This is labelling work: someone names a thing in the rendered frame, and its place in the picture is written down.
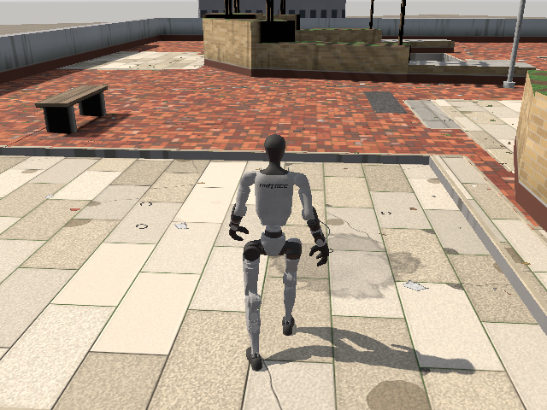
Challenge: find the robot torso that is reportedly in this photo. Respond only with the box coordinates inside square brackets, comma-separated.
[255, 168, 294, 256]

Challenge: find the right robot hand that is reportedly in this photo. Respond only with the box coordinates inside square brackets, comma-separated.
[309, 243, 329, 266]

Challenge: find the robot right shin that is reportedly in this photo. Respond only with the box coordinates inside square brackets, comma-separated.
[284, 272, 297, 325]

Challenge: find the left robot upper arm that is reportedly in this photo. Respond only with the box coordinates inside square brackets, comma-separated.
[233, 171, 257, 217]

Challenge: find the right robot upper arm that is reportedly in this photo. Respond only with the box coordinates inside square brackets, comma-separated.
[292, 172, 315, 220]

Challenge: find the left robot hand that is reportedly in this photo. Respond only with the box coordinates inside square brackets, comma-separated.
[229, 226, 249, 241]

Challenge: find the robot left forearm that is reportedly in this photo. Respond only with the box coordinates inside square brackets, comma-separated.
[229, 203, 243, 231]

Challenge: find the robot right forearm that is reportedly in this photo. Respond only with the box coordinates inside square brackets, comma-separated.
[307, 207, 326, 247]

